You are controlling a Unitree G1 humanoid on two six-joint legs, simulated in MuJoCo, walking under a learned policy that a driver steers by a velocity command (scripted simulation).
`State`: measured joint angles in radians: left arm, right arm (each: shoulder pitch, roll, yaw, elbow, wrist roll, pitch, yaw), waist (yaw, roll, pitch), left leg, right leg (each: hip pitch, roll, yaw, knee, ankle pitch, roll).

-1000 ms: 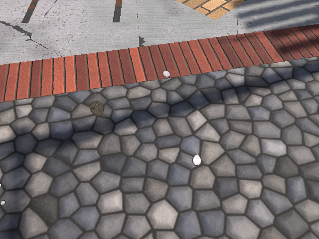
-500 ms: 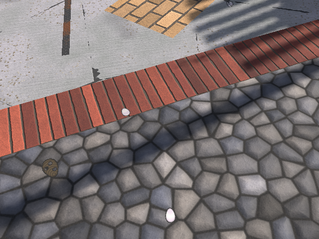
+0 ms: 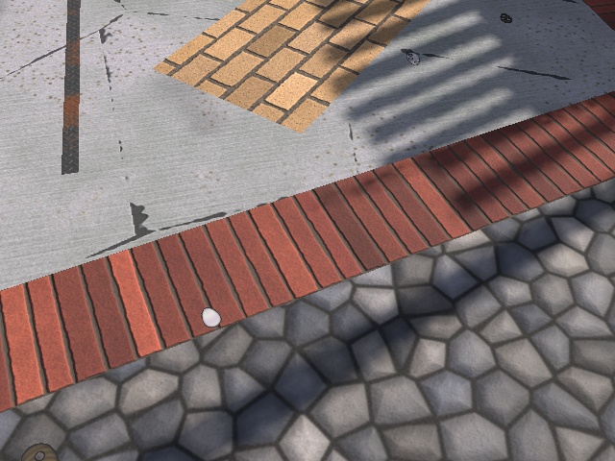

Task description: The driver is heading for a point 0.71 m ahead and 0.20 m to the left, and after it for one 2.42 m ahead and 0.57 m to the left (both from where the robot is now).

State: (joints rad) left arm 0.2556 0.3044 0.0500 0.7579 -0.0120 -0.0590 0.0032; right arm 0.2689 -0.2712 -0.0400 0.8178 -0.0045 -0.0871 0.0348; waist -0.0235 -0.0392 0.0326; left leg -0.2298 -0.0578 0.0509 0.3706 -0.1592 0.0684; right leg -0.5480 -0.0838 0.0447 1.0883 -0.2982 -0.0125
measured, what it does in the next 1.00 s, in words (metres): walks ahead, turning left: right foot, then left foot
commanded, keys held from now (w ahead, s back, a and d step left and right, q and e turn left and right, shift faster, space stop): w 0.16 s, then w+q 0.84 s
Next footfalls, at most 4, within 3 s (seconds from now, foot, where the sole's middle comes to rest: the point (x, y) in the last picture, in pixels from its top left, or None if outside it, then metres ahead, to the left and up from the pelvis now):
0.30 right None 0.36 -0.16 -0.78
0.84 left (236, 415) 0.58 0.16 -0.78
1.26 right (268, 289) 0.91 0.09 -0.78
1.66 left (148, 277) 0.96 0.40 -0.78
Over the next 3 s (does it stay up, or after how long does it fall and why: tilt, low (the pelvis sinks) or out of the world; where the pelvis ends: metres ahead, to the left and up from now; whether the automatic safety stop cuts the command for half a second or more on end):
stays up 1.63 0.42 -0.10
